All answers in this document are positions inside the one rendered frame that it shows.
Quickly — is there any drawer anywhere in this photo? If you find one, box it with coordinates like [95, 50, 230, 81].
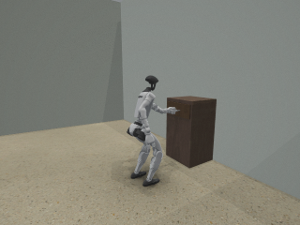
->
[167, 101, 191, 120]

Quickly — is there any left robot upper arm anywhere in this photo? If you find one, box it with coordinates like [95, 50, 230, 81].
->
[151, 103, 158, 110]

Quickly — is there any robot right thigh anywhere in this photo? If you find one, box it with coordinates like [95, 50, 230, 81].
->
[136, 129, 162, 157]

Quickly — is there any left robot forearm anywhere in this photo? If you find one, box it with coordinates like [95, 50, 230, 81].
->
[153, 106, 169, 114]

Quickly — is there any right robot forearm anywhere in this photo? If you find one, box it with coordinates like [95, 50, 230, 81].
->
[140, 108, 151, 135]

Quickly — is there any left robot foot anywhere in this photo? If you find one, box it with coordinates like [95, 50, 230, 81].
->
[130, 171, 146, 179]

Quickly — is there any right robot hand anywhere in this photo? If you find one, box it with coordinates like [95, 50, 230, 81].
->
[145, 134, 156, 153]

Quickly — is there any right robot upper arm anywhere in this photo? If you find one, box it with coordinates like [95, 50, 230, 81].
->
[138, 92, 156, 115]

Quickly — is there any left robot hand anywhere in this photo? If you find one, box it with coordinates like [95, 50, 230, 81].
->
[168, 107, 176, 114]

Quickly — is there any cabinet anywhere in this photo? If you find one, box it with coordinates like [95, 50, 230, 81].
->
[166, 96, 217, 168]

